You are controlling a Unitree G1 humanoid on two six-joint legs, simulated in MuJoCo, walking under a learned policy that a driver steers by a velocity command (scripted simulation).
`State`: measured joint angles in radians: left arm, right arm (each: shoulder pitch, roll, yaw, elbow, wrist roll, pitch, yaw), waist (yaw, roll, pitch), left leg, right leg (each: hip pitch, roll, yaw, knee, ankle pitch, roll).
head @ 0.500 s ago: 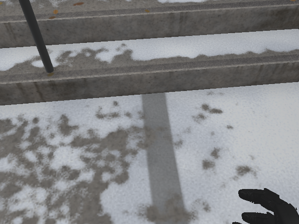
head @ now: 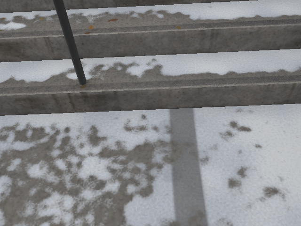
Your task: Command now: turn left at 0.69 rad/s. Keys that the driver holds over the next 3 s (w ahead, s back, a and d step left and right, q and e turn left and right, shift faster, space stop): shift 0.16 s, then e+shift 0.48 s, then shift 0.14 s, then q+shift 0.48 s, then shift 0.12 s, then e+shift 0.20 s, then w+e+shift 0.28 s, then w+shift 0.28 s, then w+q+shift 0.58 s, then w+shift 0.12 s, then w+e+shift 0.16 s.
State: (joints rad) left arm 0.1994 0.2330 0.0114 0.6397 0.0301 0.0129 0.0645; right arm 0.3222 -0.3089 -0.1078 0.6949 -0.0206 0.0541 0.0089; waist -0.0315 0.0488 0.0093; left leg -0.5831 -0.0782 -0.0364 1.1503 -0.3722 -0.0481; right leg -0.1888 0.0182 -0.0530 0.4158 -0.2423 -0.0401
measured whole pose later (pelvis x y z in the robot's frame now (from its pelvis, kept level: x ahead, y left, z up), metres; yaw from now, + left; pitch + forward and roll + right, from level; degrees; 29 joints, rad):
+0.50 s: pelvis -0.01 +0.04 +0.00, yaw -3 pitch +0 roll +0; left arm 0.32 0.29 0.08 0.70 0.01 0.07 -0.01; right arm 0.18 -0.19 0.00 0.63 -0.02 0.01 -0.05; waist 0.04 -0.03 0.02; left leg -0.18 0.03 0.15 0.44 -0.27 0.04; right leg -0.48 0.00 -0.02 1.10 -0.42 0.05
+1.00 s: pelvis -0.02 +0.00 +0.00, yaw -12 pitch +0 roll +0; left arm 0.17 0.19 -0.01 0.59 0.03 0.01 0.03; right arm 0.29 -0.25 -0.04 0.73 -0.02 0.07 0.00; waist -0.03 0.02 0.01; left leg -0.40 0.01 0.02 0.89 -0.41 -0.02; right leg -0.23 0.02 -0.10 0.46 -0.24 -0.07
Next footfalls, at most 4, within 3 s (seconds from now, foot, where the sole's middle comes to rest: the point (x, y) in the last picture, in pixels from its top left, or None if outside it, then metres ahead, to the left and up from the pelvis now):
0.22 left None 0.02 0.14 -0.78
0.70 right None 0.01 -0.09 -0.78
1.16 left None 0.02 0.10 -0.78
1.62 right None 0.07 -0.07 -0.78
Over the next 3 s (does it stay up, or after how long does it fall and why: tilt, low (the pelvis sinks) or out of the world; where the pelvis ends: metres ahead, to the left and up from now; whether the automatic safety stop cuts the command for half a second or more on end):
stays up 0.88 -0.07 -0.01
